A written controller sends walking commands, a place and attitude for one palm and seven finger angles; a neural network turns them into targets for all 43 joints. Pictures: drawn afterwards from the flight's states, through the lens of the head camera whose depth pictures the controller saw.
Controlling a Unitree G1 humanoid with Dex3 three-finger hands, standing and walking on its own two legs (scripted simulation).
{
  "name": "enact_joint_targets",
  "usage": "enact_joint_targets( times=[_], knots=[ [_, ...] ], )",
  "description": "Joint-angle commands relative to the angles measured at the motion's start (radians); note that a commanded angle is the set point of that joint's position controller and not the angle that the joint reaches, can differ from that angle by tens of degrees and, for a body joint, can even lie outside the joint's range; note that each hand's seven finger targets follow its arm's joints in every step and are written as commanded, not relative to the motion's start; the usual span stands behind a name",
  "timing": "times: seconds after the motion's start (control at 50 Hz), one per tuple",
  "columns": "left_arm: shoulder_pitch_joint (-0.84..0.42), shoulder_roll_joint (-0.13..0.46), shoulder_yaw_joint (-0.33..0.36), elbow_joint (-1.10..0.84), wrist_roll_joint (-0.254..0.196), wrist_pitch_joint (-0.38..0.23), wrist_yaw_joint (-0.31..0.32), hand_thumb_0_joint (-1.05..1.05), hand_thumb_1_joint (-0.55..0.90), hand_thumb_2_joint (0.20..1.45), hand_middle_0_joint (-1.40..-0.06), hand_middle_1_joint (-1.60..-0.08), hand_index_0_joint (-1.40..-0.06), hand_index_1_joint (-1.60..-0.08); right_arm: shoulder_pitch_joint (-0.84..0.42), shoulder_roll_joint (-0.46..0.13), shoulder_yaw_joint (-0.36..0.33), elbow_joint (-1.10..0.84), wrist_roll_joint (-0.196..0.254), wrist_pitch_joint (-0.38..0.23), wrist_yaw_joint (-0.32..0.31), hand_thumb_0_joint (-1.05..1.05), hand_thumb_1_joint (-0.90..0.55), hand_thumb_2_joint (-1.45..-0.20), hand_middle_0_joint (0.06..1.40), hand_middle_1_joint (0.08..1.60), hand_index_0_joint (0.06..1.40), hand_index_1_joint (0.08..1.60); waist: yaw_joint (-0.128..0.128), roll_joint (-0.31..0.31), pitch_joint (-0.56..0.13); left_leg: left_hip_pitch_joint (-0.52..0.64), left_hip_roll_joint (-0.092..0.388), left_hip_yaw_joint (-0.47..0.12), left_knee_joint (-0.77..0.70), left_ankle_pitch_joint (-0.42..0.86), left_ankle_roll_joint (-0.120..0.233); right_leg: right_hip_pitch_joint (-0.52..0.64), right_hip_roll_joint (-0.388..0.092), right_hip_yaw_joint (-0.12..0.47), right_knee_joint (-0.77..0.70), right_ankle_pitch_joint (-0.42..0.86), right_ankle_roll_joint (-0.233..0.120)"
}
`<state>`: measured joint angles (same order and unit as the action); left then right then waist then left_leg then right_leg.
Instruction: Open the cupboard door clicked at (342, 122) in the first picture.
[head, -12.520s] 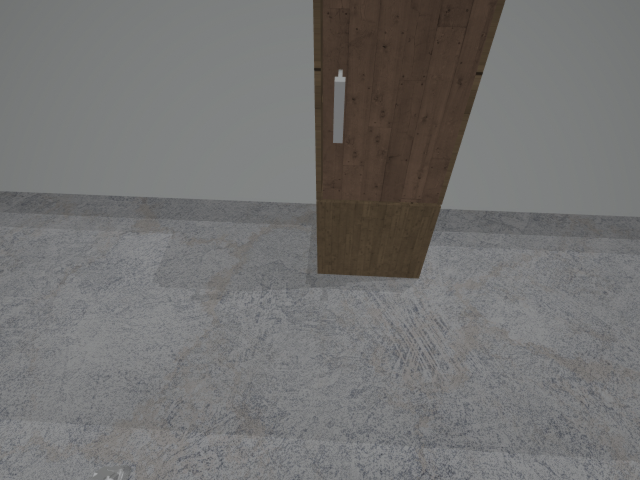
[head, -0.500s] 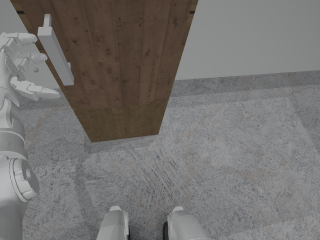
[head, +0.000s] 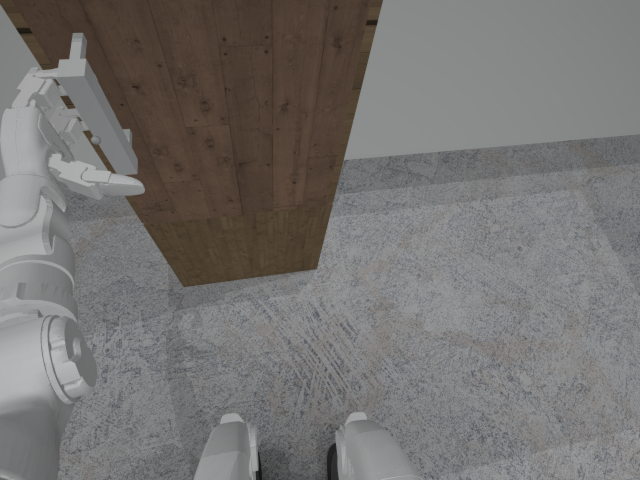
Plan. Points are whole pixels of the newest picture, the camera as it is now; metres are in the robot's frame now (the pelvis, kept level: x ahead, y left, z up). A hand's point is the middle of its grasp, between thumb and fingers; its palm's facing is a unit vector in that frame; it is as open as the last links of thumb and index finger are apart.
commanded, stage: slide the fingers in behind the handle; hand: left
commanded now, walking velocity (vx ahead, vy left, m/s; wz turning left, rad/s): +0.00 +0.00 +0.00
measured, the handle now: (105, 110) +0.55 +0.23 +0.07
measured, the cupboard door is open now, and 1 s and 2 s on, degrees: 0 0 9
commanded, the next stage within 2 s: close the thumb around the handle in 0.72 s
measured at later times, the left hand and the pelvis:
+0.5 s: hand (123, 138) +0.51 +0.20 +0.07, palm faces +0.12 -0.99 -0.01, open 14.0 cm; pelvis +0.00 +0.00 +0.00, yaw +0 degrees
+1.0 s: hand (118, 138) +0.51 +0.21 +0.07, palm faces +0.12 -0.99 -0.01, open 13.1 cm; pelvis +0.00 +0.00 +0.00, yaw +0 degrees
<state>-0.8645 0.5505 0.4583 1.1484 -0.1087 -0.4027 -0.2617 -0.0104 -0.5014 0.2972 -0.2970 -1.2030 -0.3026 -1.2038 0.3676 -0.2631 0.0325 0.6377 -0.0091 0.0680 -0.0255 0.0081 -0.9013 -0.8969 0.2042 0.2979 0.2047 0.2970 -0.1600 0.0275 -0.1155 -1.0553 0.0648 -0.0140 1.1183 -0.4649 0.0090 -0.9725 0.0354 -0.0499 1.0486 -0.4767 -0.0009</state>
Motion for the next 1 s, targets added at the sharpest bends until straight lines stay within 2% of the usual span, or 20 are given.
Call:
enact_joint_targets(
  times=[0.0,0.1,0.16,0.18,0.2,0.3,0.34,0.36,0.38,0.46,0.52,0.56,0.6,0.66,0.68,0.74,0.78,0.8,0.84,0.98],
  knots=[
    [-0.426,0.258,0.01,-0.215,-0.005,-0.059,0.025,0.0,-0.5,0.3,-0.3,-1.2,-0.3,-1.2,0.169,-0.181,-0.063,-0.046,-0.004,-0.011,-0.015,0.0,-0.9,-0.9,0.2,0.3,0.2,0.3,-0.004,0.14,-0.489,0.457,-0.023,-0.035,-0.105,0.371,0.017,0.132,0.024,0.017,-0.122,0.318,-0.012],
    [-0.398,0.231,0.013,-0.23,-0.006,-0.077,0.052,0.0,-0.5,0.3,-0.3,-1.2,-0.3,-1.2,0.167,-0.174,-0.066,-0.051,-0.008,-0.012,-0.006,0.0,-0.9,-0.9,0.2,0.3,0.2,0.3,0.008,0.127,-0.511,0.464,-0.026,-0.032,-0.104,0.395,0.014,0.163,0.026,0.018,-0.12,0.345,-0.012],
    [-0.386,0.211,0.0,-0.194,-0.002,-0.071,0.061,0.0,-0.5,0.3,-0.3,-1.2,-0.3,-1.2,0.17,-0.173,-0.063,-0.051,-0.007,-0.011,-0.004,0.0,-0.9,-0.9,0.2,0.3,0.2,0.3,-0.004,0.085,-0.458,0.415,-0.03,-0.026,-0.108,0.36,0.02,0.17,0.026,0.021,-0.126,0.337,-0.011],
    [-0.406,0.214,-0.004,-0.2,0.003,-0.071,0.064,0.0,-0.5,0.3,-0.3,-1.2,-0.3,-1.2,0.164,-0.174,-0.066,-0.052,-0.005,-0.011,-0.005,0.0,-0.9,-0.9,0.2,0.3,0.2,0.3,-0.009,0.098,-0.458,0.417,-0.028,-0.024,-0.108,0.35,0.02,0.157,0.024,0.024,-0.127,0.331,-0.009],
    [-0.407,0.234,0.012,-0.209,0.008,-0.074,0.069,0.0,-0.5,0.3,-0.3,-1.2,-0.3,-1.2,0.168,-0.175,-0.066,-0.052,-0.007,-0.01,-0.006,0.0,-0.9,-0.9,0.2,0.3,0.2,0.3,0.002,0.112,-0.477,0.425,-0.029,-0.025,-0.108,0.359,0.017,0.165,0.022,0.023,-0.122,0.333,-0.011],
    [-0.423,0.157,-0.03,-0.228,0.0,-0.095,0.085,0.0,-0.5,0.3,-0.3,-1.2,-0.3,-1.2,0.163,-0.167,-0.071,-0.045,-0.011,-0.016,0.001,0.0,-0.9,-0.9,0.2,0.3,0.2,0.3,-0.008,0.126,-0.494,0.466,-0.028,-0.028,-0.102,0.376,0.014,0.138,0.023,0.02,-0.122,0.335,-0.011],
    [-0.395,0.197,-0.003,-0.174,0.009,-0.08,0.091,0.0,-0.5,0.3,-0.3,-1.2,-0.3,-1.2,0.166,-0.174,-0.067,-0.047,-0.008,-0.011,0.0,0.0,-0.9,-0.9,0.2,0.3,0.2,0.3,-0.007,0.076,-0.448,0.408,-0.031,-0.025,-0.11,0.334,0.018,0.157,0.023,0.022,-0.128,0.314,-0.009],
    [-0.413,0.227,0.017,-0.181,0.014,-0.083,0.095,0.0,-0.5,0.3,-0.3,-1.2,-0.3,-1.2,0.167,-0.176,-0.066,-0.047,-0.011,-0.011,-0.002,0.0,-0.9,-0.9,0.2,0.3,0.2,0.3,-0.004,0.086,-0.448,0.404,-0.031,-0.025,-0.108,0.335,0.02,0.159,0.022,0.025,-0.125,0.316,-0.011],
    [-0.428,0.216,-0.001,-0.207,0.019,-0.088,0.094,0.0,-0.5,0.3,-0.3,-1.2,-0.3,-1.2,0.164,-0.172,-0.065,-0.052,-0.01,-0.01,-0.001,0.0,-0.9,-0.9,0.2,0.3,0.2,0.3,0.0,0.116,-0.478,0.423,-0.033,-0.025,-0.11,0.348,0.017,0.164,0.02,0.026,-0.12,0.327,-0.011],
    [-0.42,0.213,0.006,-0.216,0.014,-0.1,0.093,0.0,-0.5,0.3,-0.3,-1.2,-0.3,-1.2,0.164,-0.17,-0.067,-0.055,-0.011,-0.013,-0.001,0.0,-0.9,-0.9,0.2,0.3,0.2,0.3,-0.003,0.095,-0.498,0.426,-0.033,-0.023,-0.101,0.362,0.02,0.18,0.022,0.029,-0.117,0.346,-0.012],
    [-0.426,0.224,0.001,-0.182,0.014,-0.09,0.083,0.0,-0.5,0.3,-0.3,-1.2,-0.3,-1.2,0.162,-0.174,-0.063,-0.05,-0.006,-0.011,-0.005,0.0,-0.9,-0.9,0.2,0.3,0.2,0.3,-0.01,0.087,-0.463,0.393,-0.032,-0.022,-0.104,0.327,0.02,0.172,0.022,0.03,-0.122,0.323,-0.008],
    [-0.456,0.201,-0.019,-0.202,0.012,-0.093,0.079,0.0,-0.5,0.3,-0.3,-1.2,-0.3,-1.2,0.164,-0.172,-0.064,-0.048,-0.008,-0.013,-0.005,0.0,-0.9,-0.9,0.2,0.3,0.2,0.3,-0.014,0.126,-0.474,0.425,-0.033,-0.025,-0.103,0.341,0.019,0.151,0.021,0.029,-0.121,0.322,-0.012],
    [-0.409,0.218,0.01,-0.206,0.004,-0.094,0.076,0.0,-0.5,0.3,-0.3,-1.2,-0.3,-1.2,0.167,-0.175,-0.069,-0.049,-0.008,-0.013,-0.005,0.0,-0.9,-0.9,0.2,0.3,0.2,0.3,0.005,0.114,-0.521,0.449,-0.031,-0.025,-0.1,0.375,0.017,0.168,0.022,0.026,-0.119,0.345,-0.012],
    [-0.438,0.16,-0.04,-0.183,0.001,-0.085,0.07,0.0,-0.5,0.3,-0.3,-1.2,-0.3,-1.2,0.17,-0.171,-0.068,-0.041,-0.007,-0.012,-0.005,0.0,-0.9,-0.9,0.2,0.3,0.2,0.3,-0.025,0.097,-0.466,0.434,-0.03,-0.028,-0.098,0.362,0.021,0.136,0.023,0.024,-0.123,0.335,-0.01],
    [-0.433,0.192,-0.014,-0.182,0.001,-0.084,0.073,0.0,-0.5,0.3,-0.3,-1.2,-0.3,-1.2,0.17,-0.176,-0.068,-0.039,-0.008,-0.011,-0.005,0.0,-0.9,-0.9,0.2,0.3,0.2,0.3,-0.011,0.1,-0.475,0.43,-0.03,-0.03,-0.102,0.354,0.018,0.143,0.022,0.022,-0.123,0.325,-0.01],
    [-0.447,0.218,-0.007,-0.18,0.008,-0.077,0.075,0.0,-0.5,0.3,-0.3,-1.2,-0.3,-1.2,0.167,-0.177,-0.065,-0.042,-0.007,-0.01,-0.009,0.0,-0.9,-0.9,0.2,0.3,0.2,0.3,-0.013,0.102,-0.462,0.406,-0.031,-0.028,-0.105,0.327,0.019,0.148,0.02,0.027,-0.127,0.306,-0.009],
    [-0.45,0.233,0.009,-0.221,0.009,-0.093,0.081,0.0,-0.5,0.3,-0.3,-1.2,-0.3,-1.2,0.17,-0.176,-0.066,-0.045,-0.011,-0.012,-0.007,0.0,-0.9,-0.9,0.2,0.3,0.2,0.3,-0.001,0.132,-0.523,0.452,-0.03,-0.031,-0.1,0.373,0.017,0.152,0.021,0.025,-0.115,0.332,-0.013],
    [-0.435,0.208,-0.006,-0.214,0.009,-0.094,0.08,0.0,-0.5,0.3,-0.3,-1.2,-0.3,-1.2,0.167,-0.173,-0.068,-0.046,-0.01,-0.013,-0.006,0.0,-0.9,-0.9,0.2,0.3,0.2,0.3,-0.004,0.141,-0.524,0.463,-0.031,-0.03,-0.097,0.38,0.016,0.143,0.022,0.024,-0.116,0.335,-0.013],
    [-0.433,0.209,-0.003,-0.198,0.005,-0.088,0.079,0.0,-0.388,0.348,-0.308,-1.212,-0.308,-1.212,0.168,-0.175,-0.067,-0.041,-0.01,-0.012,-0.006,0.0,-0.9,-0.9,0.2,0.3,0.2,0.3,-0.012,0.1,-0.493,0.436,-0.029,-0.03,-0.099,0.366,0.018,0.151,0.024,0.022,-0.119,0.332,-0.01],
    [-0.457,0.207,-0.011,-0.209,0.006,-0.087,0.076,0.0,0.004,0.516,-0.336,-1.254,-0.336,-1.254,0.168,-0.176,-0.066,-0.042,-0.011,-0.012,-0.006,0.0,-0.9,-0.9,0.2,0.3,0.2,0.3,-0.016,0.133,-0.507,0.454,-0.028,-0.033,-0.098,0.371,0.016,0.132,0.023,0.021,-0.116,0.326,-0.011]
  ],
)
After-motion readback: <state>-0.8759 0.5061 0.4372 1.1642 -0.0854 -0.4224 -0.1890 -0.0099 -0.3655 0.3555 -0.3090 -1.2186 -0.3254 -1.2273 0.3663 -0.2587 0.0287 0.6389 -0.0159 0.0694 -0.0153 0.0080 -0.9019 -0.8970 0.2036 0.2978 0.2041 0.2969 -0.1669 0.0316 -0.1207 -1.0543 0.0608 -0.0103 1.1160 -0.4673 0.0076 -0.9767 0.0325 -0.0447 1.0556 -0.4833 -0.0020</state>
